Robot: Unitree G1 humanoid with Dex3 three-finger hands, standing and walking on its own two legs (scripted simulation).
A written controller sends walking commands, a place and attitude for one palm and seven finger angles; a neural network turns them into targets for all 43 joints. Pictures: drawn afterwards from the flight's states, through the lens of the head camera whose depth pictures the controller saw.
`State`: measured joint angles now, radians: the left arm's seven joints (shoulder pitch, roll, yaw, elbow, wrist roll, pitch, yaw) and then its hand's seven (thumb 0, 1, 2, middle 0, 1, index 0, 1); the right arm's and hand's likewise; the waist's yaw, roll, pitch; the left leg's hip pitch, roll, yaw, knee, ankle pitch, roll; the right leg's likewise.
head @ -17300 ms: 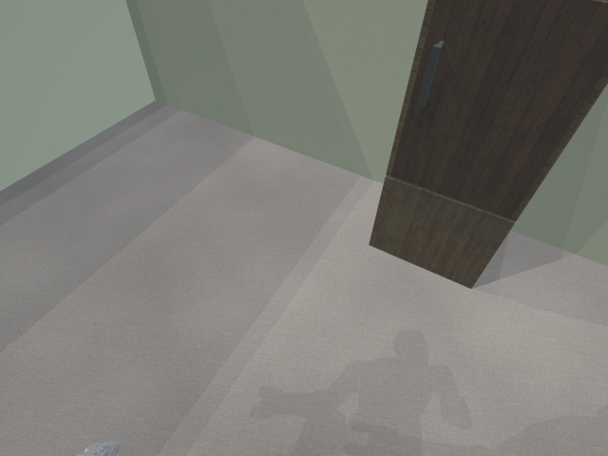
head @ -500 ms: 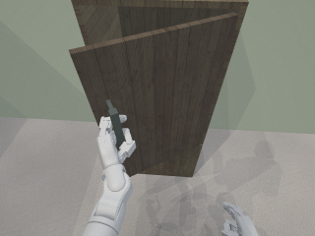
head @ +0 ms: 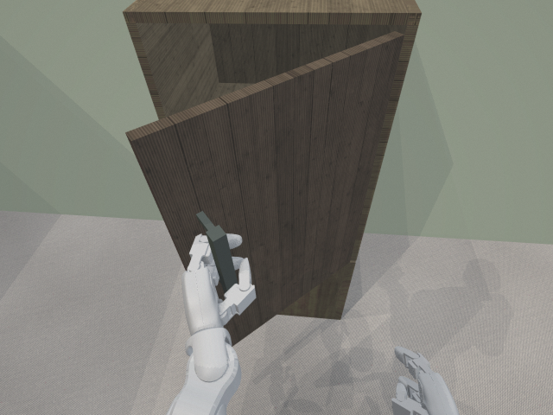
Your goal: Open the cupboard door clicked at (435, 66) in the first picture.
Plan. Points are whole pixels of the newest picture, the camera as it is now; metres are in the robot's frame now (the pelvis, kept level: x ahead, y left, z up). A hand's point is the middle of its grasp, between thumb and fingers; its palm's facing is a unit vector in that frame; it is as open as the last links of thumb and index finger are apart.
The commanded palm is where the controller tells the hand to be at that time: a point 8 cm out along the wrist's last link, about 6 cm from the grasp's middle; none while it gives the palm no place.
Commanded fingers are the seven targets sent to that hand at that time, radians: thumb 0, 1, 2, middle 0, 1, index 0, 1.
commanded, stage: open thumb and fingers to let go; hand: left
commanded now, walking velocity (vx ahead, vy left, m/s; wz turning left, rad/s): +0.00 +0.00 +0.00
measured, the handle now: (218, 259) +0.32 +0.10 +0.07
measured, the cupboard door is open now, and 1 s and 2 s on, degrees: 42 45 44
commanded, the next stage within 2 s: slide the hand sideways off the handle in 0.64 s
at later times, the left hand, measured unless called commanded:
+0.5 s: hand (243, 281) +0.29 +0.06 +0.07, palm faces +0.27 -0.96 +0.00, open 14.1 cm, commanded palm +0.24 +0.11 +0.07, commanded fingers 0.00 -0.50 0.30 -0.19 -0.55 -0.19 -0.55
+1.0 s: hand (240, 313) +0.24 +0.06 +0.07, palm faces -0.20 -0.98 +0.03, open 16.1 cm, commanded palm +0.23 +0.11 +0.07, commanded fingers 0.00 -0.50 0.30 -0.15 -0.30 -0.15 -0.30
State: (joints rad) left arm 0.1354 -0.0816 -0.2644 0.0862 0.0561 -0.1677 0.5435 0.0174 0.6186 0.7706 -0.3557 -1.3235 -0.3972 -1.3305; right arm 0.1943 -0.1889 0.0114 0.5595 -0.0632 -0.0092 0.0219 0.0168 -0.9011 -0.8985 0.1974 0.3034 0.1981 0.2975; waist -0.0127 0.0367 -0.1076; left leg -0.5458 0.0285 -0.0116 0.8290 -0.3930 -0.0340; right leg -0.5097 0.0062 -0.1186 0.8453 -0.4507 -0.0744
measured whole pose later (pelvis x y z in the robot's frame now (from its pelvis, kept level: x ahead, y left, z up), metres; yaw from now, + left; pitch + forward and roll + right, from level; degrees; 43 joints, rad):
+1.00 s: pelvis -0.02 +0.03 -0.01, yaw -1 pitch +6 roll +0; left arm 0.15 0.04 -0.30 0.03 -0.06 -0.23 0.08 -0.01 -0.50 0.30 -0.20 -0.38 -0.17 -0.38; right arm 0.24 -0.22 0.03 0.49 0.00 -0.03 0.01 0.02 -0.90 -0.90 0.20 0.30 0.20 0.30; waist -0.01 0.05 -0.07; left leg -0.60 0.01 0.02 0.90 -0.41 0.01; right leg -0.57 -0.02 -0.08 0.90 -0.45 -0.03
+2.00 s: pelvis -0.01 +0.03 -0.02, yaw -1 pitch +9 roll -1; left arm 0.61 0.17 -0.05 -0.32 -0.19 -0.31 -0.14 -0.01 -0.50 0.30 -0.16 -0.31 -0.16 -0.31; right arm 0.29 -0.24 0.01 0.41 0.02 -0.09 -0.03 0.02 -0.90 -0.90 0.20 0.30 0.20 0.30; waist 0.01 0.05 -0.12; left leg -0.71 0.02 -0.01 1.02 -0.48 0.00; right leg -0.66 0.00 -0.11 1.00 -0.51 -0.04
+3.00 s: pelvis +0.01 +0.06 +0.03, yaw -3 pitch -2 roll -1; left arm 0.57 0.32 0.19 -0.47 -0.05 -0.04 0.12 0.00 0.18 0.59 -0.18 -0.31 -0.18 -0.30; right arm 0.24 -0.22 0.05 0.57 0.01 -0.12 -0.08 0.02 -0.90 -0.90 0.20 0.30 0.20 0.30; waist 0.06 0.05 -0.02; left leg -0.22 -0.01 0.05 0.56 -0.31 0.05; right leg -0.17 -0.01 -0.05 0.51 -0.30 0.01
